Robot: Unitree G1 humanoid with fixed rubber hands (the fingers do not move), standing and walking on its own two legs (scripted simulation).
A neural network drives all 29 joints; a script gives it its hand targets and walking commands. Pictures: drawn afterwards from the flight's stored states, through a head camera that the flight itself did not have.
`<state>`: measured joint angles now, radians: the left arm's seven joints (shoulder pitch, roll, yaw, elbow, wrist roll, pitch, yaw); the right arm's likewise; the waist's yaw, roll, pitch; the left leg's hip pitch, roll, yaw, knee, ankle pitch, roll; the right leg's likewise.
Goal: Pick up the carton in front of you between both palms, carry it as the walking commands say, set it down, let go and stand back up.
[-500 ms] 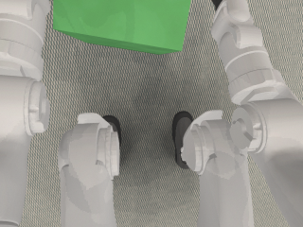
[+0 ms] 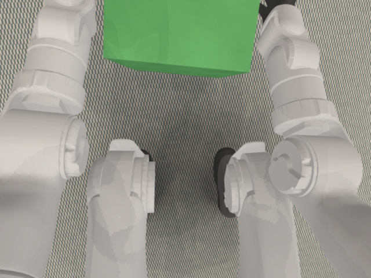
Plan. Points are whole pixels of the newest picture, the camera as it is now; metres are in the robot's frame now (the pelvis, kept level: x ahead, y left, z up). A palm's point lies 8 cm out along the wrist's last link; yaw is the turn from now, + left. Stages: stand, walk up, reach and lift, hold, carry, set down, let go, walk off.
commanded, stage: reach and lift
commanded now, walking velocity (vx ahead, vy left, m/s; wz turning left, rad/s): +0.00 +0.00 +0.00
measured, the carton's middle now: (181, 15) +0.54 +0.05 -0.23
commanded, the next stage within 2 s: none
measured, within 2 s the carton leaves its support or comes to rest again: neither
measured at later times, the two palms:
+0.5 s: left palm out of the picture +0.49 +0.20 +0.04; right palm out of the picture +0.50 -0.10 +0.04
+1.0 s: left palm out of the picture +0.44 +0.19 +0.19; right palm out of the picture +0.47 -0.11 +0.20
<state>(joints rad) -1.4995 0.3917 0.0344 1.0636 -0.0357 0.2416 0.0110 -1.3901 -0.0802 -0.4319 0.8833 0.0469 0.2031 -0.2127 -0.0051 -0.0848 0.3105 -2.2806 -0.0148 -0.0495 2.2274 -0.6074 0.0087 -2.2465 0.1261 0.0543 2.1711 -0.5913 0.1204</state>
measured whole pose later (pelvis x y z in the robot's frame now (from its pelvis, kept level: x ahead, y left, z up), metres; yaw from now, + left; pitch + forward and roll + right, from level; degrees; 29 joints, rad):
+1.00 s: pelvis +0.03 -0.02 +0.23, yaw +6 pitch +35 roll -1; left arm -0.81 0.00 0.35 0.70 0.22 0.38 0.01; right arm -0.75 0.13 -0.49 0.60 -0.18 0.32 -0.11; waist -0.01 -0.04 -0.23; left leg -1.57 -0.09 -0.11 1.43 -0.47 -0.04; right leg -1.54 0.11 0.11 1.42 -0.50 0.06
